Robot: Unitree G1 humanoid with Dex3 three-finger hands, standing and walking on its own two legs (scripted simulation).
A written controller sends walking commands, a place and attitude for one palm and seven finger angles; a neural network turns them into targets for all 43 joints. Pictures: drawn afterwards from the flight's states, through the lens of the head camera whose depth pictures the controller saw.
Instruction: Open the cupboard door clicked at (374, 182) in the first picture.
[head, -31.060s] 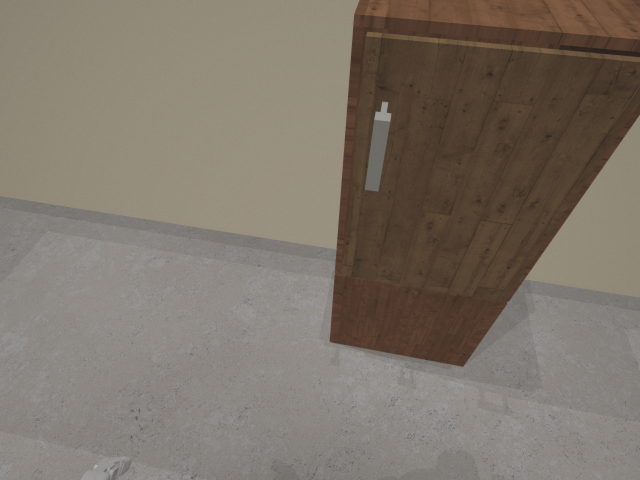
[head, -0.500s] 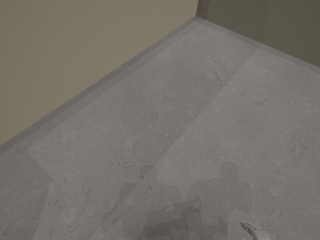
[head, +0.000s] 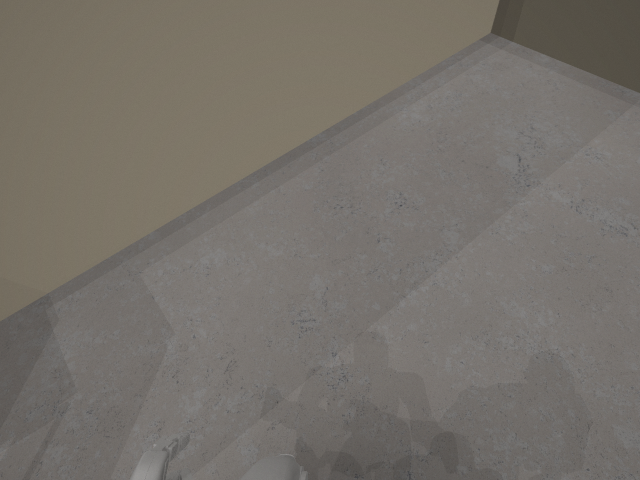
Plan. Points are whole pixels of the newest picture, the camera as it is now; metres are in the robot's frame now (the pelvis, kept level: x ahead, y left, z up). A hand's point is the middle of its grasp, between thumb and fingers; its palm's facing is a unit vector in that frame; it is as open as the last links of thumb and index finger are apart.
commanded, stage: turn to face it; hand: left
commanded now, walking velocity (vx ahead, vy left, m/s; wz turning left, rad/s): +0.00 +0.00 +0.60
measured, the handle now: out of the picture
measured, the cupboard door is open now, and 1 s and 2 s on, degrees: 40 40 40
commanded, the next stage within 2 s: none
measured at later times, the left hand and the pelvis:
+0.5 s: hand out of the picture -0.03 +0.25 -0.18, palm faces +0.38 -0.89 -0.27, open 7.4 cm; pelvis +0.01 +0.02 -0.01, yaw +19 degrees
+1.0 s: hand out of the picture +0.02 +0.17 -0.14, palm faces +0.58 -0.77 -0.28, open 7.4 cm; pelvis +0.05 -0.03 +0.01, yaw +37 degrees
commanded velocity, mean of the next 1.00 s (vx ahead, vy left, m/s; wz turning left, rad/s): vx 0.00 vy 0.00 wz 0.60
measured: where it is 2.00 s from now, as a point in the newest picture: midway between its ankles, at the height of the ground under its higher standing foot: outside the picture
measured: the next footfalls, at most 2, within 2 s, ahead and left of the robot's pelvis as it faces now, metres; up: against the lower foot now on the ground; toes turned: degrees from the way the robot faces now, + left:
left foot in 0.38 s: +0.02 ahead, +0.13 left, +0.00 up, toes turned +22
right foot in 0.80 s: +0.12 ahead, -0.09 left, +0.00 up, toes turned +26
